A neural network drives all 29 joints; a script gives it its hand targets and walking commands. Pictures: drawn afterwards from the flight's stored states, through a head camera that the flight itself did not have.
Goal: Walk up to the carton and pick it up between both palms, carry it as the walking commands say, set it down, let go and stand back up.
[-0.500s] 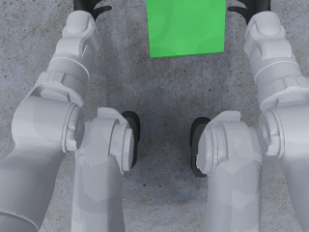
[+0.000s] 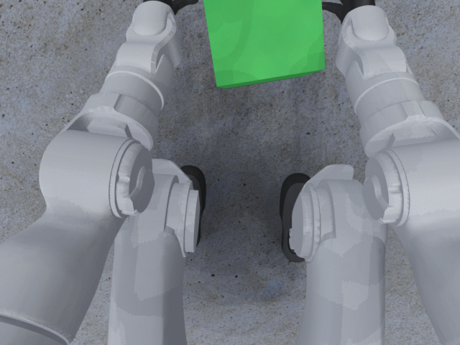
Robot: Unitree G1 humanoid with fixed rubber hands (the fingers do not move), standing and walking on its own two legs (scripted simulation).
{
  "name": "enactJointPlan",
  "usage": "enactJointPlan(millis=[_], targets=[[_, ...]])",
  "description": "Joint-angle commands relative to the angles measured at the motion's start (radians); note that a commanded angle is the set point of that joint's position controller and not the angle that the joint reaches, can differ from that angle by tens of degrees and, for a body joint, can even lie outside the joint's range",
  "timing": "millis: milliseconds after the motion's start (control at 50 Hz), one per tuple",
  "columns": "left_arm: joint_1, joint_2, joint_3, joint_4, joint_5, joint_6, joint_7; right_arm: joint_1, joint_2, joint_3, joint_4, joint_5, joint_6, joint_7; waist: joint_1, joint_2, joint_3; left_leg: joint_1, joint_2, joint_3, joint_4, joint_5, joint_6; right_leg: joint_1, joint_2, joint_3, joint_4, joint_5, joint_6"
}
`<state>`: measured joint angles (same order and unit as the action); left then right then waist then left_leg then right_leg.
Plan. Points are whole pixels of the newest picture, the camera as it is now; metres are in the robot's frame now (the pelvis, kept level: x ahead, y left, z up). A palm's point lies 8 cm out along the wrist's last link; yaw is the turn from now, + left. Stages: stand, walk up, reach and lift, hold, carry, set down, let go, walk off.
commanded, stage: reach and lift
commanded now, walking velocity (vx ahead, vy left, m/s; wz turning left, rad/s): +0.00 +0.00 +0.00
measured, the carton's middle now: (260, 32) +0.51 -0.02 -0.28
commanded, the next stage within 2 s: none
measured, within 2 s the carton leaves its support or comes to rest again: leaves its support in 0.36 s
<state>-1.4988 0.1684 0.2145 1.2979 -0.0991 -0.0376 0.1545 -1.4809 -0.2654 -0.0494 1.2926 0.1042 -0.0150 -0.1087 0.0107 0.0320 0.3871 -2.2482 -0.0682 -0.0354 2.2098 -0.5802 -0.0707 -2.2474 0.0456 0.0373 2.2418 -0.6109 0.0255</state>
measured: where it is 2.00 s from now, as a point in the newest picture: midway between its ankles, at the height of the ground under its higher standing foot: (239, 226)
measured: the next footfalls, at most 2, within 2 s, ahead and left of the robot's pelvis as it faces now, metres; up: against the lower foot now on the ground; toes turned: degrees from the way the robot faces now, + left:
none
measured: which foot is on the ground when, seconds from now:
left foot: down 0.00-1.00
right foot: down 0.00-1.00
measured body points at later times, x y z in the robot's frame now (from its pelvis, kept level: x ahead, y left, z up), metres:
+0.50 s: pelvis +0.01 +0.00 -0.01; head +0.36 -0.03 +0.27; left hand +0.53 +0.12 -0.18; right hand +0.53 -0.13 -0.21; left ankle +0.12 +0.13 -0.33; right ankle +0.10 -0.12 -0.33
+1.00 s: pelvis -0.01 +0.01 +0.02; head +0.34 -0.02 +0.29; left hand +0.53 +0.12 -0.13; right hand +0.52 -0.12 -0.16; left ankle +0.12 +0.14 -0.33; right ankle +0.10 -0.12 -0.33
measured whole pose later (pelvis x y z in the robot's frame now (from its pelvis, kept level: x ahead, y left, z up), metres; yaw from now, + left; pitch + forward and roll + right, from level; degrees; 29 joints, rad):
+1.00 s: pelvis -0.01 +0.01 +0.02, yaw -2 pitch +33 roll +0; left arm -1.33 0.00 0.49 0.82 0.09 0.15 0.19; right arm -1.40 -0.18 -0.15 1.02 -0.05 0.22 -0.16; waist 0.04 0.06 0.37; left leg -2.16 -0.17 -0.09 2.16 -0.57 -0.13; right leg -2.17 0.11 0.07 2.16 -0.57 0.08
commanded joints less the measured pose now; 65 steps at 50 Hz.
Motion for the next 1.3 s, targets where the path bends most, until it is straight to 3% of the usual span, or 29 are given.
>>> enactJointPlan(millis=[0, 40, 120, 140, 160, 200, 240, 260, 340, 400, 420, 500, 520, 620, 640, 740, 780, 840, 880, 980, 1040, 1060, 1080, 1100, 1120, 1160, 1200, 1220, 1280], targets=[[-0.272, -0.767, -0.110, -0.176, 0.056, 0.020, -0.189, -0.396, 0.709, 0.112, -0.201, -0.041, 0.003, 0.214, -0.015, -0.057, -0.970, 0.398, -0.077, 0.075, -0.110, 0.370, 0.028, 0.386, 0.092, -0.030, -0.172, 0.382, -0.027], [-0.258, -0.824, -0.092, -0.185, 0.081, 0.038, -0.210, -0.404, 0.766, 0.110, -0.231, -0.055, 0.020, 0.242, -0.003, -0.052, -0.961, 0.390, -0.084, 0.077, -0.101, 0.382, 0.034, 0.346, 0.095, -0.037, -0.165, 0.384, -0.031], [-0.238, -0.917, -0.082, -0.193, 0.073, 0.060, -0.238, -0.380, 0.837, 0.095, -0.263, -0.064, 0.036, 0.258, -0.021, -0.044, -0.980, 0.370, -0.091, 0.088, -0.081, 0.409, 0.037, 0.372, 0.098, -0.041, -0.161, 0.420, -0.036], [-0.209, -0.933, -0.076, -0.179, 0.082, 0.065, -0.243, -0.391, 0.847, 0.105, -0.288, -0.058, 0.037, 0.262, -0.006, -0.043, -0.980, 0.371, -0.092, 0.087, -0.080, 0.427, 0.042, 0.355, 0.101, -0.048, -0.149, 0.432, -0.033], [-0.226, -0.933, -0.072, -0.191, 0.081, 0.069, -0.245, -0.381, 0.858, 0.099, -0.281, -0.061, 0.040, 0.266, -0.015, -0.042, -0.976, 0.369, -0.093, 0.091, -0.078, 0.425, 0.041, 0.360, 0.101, -0.044, -0.158, 0.433, -0.036], [-0.224, -0.944, -0.075, -0.211, 0.080, 0.070, -0.254, -0.375, 0.879, 0.105, -0.286, -0.060, 0.045, 0.268, -0.013, -0.061, -0.985, 0.346, -0.097, 0.097, -0.073, 0.422, 0.046, 0.377, 0.102, -0.045, -0.156, 0.439, -0.035], [-0.185, -0.947, -0.063, -0.185, 0.099, 0.080, -0.254, -0.385, 0.879, 0.110, -0.310, -0.057, 0.043, 0.263, 0.014, -0.034, -0.979, 0.345, -0.096, 0.102, -0.073, 0.437, 0.049, 0.362, 0.107, -0.039, -0.148, 0.444, -0.035], [-0.212, -0.958, -0.061, -0.203, 0.092, 0.082, -0.258, -0.401, 0.886, 0.113, -0.316, -0.056, 0.044, 0.267, -0.003, -0.066, -0.988, 0.350, -0.098, 0.097, -0.076, 0.432, 0.053, 0.382, 0.104, -0.047, -0.153, 0.450, -0.031], [-0.185, -0.974, -0.061, -0.213, 0.095, 0.094, -0.263, -0.395, 0.904, 0.133, -0.338, -0.042, 0.044, 0.262, 0.015, -0.072, -0.989, 0.332, -0.103, 0.105, -0.081, 0.435, 0.055, 0.414, 0.106, -0.040, -0.156, 0.468, -0.031], [-0.174, -0.995, -0.066, -0.212, 0.102, 0.103, -0.261, -0.415, 0.891, 0.133, -0.348, -0.041, 0.039, 0.255, 0.018, -0.052, -1.017, 0.355, -0.107, 0.107, -0.083, 0.430, 0.052, 0.416, 0.109, -0.046, -0.154, 0.454, -0.032], [-0.166, -1.006, -0.068, -0.220, 0.104, 0.101, -0.263, -0.395, 0.904, 0.136, -0.341, -0.050, 0.042, 0.254, 0.009, -0.085, -1.003, 0.348, -0.112, 0.104, -0.086, 0.441, 0.052, 0.410, 0.111, -0.051, -0.160, 0.461, -0.028], [-0.192, -1.046, -0.107, -0.282, 0.081, 0.106, -0.256, -0.433, 0.912, 0.151, -0.410, -0.040, 0.033, 0.240, -0.002, -0.066, -1.105, 0.418, -0.116, 0.102, -0.101, 0.456, 0.043, 0.462, 0.113, -0.064, -0.163, 0.471, -0.030], [-0.220, -1.056, -0.117, -0.307, 0.071, 0.106, -0.252, -0.439, 0.916, 0.148, -0.408, -0.047, 0.033, 0.233, -0.017, -0.068, -1.116, 0.415, -0.119, 0.104, -0.101, 0.463, 0.037, 0.479, 0.114, -0.060, -0.165, 0.484, -0.031], [-0.229, -1.084, -0.147, -0.360, 0.080, 0.126, -0.239, -0.463, 0.955, 0.165, -0.458, -0.043, 0.044, 0.220, -0.001, -0.063, -1.218, 0.479, -0.121, 0.107, -0.124, 0.466, 0.029, 0.535, 0.116, -0.071, -0.186, 0.481, -0.024], [-0.231, -1.098, -0.154, -0.370, 0.074, 0.132, -0.237, -0.499, 0.937, 0.175, -0.490, -0.043, 0.042, 0.212, -0.012, -0.076, -1.262, 0.488, -0.122, 0.107, -0.122, 0.461, 0.026, 0.567, 0.115, -0.079, -0.183, 0.485, -0.021], [-0.238, -1.118, -0.154, -0.368, 0.108, 0.165, -0.224, -0.543, 0.935, 0.171, -0.503, -0.061, 0.061, 0.206, -0.007, -0.074, -1.297, 0.536, -0.125, 0.106, -0.158, 0.402, 0.021, 0.567, 0.115, -0.096, -0.205, 0.406, -0.016], [-0.283, -1.122, -0.173, -0.429, 0.112, 0.175, -0.221, -0.553, 0.952, 0.172, -0.542, -0.059, 0.070, 0.202, -0.009, -0.057, -1.385, 0.573, -0.127, 0.107, -0.170, 0.398, 0.017, 0.619, 0.117, -0.093, -0.213, 0.416, -0.020], [-0.261, -1.142, -0.170, -0.397, 0.132, 0.200, -0.221, -0.581, 0.959, 0.177, -0.548, -0.070, 0.086, 0.198, -0.014, -0.075, -1.415, 0.592, -0.126, 0.109, -0.186, 0.364, 0.014, 0.637, 0.113, -0.105, -0.238, 0.372, -0.015], [-0.268, -1.144, -0.170, -0.396, 0.142, 0.216, -0.224, -0.589, 0.963, 0.162, -0.537, -0.081, 0.099, 0.200, -0.037, -0.069, -1.407, 0.590, -0.125, 0.108, -0.209, 0.314, 0.017, 0.627, 0.111, -0.115, -0.254, 0.326, -0.013], [-0.274, -1.190, -0.202, -0.444, 0.142, 0.251, -0.227, -0.642, 0.979, 0.209, -0.631, -0.069, 0.122, 0.201, -0.020, -0.074, -1.593, 0.668, -0.128, 0.117, -0.219, 0.335, 0.010, 0.743, 0.108, -0.117, -0.272, 0.346, -0.014], [-0.289, -1.181, -0.210, -0.462, 0.150, 0.264, -0.233, -0.645, 1.004, 0.211, -0.618, -0.063, 0.140, 0.211, -0.008, -0.069, -1.605, 0.676, -0.123, 0.124, -0.235, 0.320, 0.009, 0.757, 0.110, -0.119, -0.282, 0.332, -0.011], [-0.291, -1.207, -0.216, -0.467, 0.147, 0.268, -0.236, -0.634, 1.010, 0.207, -0.623, -0.067, 0.140, 0.212, -0.025, -0.063, -1.624, 0.693, -0.123, 0.121, -0.236, 0.335, 0.010, 0.765, 0.112, -0.121, -0.283, 0.346, -0.012], [-0.286, -1.199, -0.227, -0.502, 0.143, 0.268, -0.232, -0.672, 1.026, 0.243, -0.676, -0.044, 0.140, 0.215, 0.001, -0.076, -1.688, 0.740, -0.123, 0.115, -0.238, 0.371, 0.015, 0.791, 0.111, -0.125, -0.277, 0.376, -0.007], [-0.279, -1.193, -0.223, -0.472, 0.144, 0.275, -0.235, -0.677, 1.012, 0.240, -0.664, -0.049, 0.142, 0.214, -0.016, -0.082, -1.662, 0.710, -0.119, 0.114, -0.242, 0.346, 0.016, 0.793, 0.108, -0.127, -0.285, 0.361, -0.008], [-0.285, -1.203, -0.230, -0.498, 0.139, 0.276, -0.235, -0.684, 1.011, 0.250, -0.682, -0.036, 0.141, 0.214, -0.001, -0.066, -1.701, 0.743, -0.118, 0.121, -0.241, 0.370, 0.011, 0.822, 0.108, -0.121, -0.289, 0.373, -0.007], [-0.298, -1.200, -0.250, -0.511, 0.126, 0.285, -0.237, -0.683, 1.019, 0.260, -0.691, -0.031, 0.150, 0.212, -0.004, -0.072, -1.742, 0.767, -0.114, 0.115, -0.241, 0.369, 0.012, 0.841, 0.105, -0.120, -0.288, 0.371, -0.009], [-0.263, -1.224, -0.244, -0.471, 0.134, 0.295, -0.239, -0.699, 1.031, 0.275, -0.704, -0.024, 0.153, 0.216, 0.008, -0.068, -1.680, 0.761, -0.118, 0.117, -0.252, 0.377, 0.016, 0.832, 0.107, -0.121, -0.298, 0.375, -0.006], [-0.265, -1.219, -0.253, -0.519, 0.134, 0.293, -0.237, -0.717, 1.048, 0.295, -0.740, -0.011, 0.153, 0.215, 0.032, -0.071, -1.747, 0.775, -0.123, 0.124, -0.243, 0.406, 0.016, 0.880, 0.110, -0.114, -0.296, 0.417, -0.004], [-0.291, -1.217, -0.276, -0.524, 0.115, 0.299, -0.242, -0.700, 1.065, 0.298, -0.730, -0.020, 0.164, 0.210, 0.003, -0.103, -1.740, 0.752, -0.126, 0.124, -0.253, 0.373, 0.022, 0.893, 0.111, -0.115, -0.312, 0.401, 0.001]])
